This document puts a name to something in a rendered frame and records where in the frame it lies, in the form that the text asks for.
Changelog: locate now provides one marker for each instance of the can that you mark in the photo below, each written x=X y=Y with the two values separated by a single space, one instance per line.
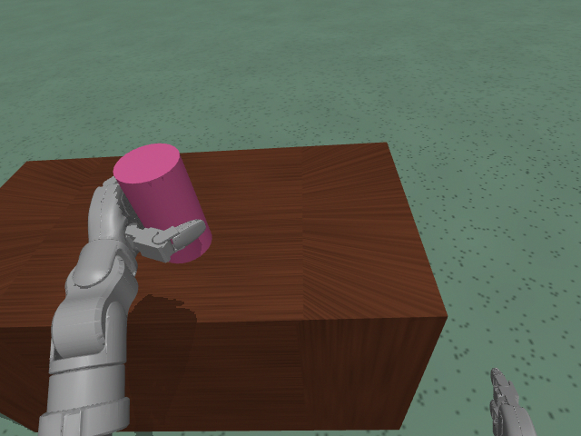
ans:
x=155 y=181

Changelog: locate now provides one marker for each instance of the left robot hand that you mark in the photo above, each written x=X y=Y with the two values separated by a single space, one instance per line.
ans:
x=111 y=216

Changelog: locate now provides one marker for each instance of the left robot arm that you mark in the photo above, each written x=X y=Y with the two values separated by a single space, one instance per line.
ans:
x=86 y=393

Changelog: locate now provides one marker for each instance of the right robot hand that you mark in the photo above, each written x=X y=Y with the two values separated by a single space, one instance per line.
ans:
x=509 y=419

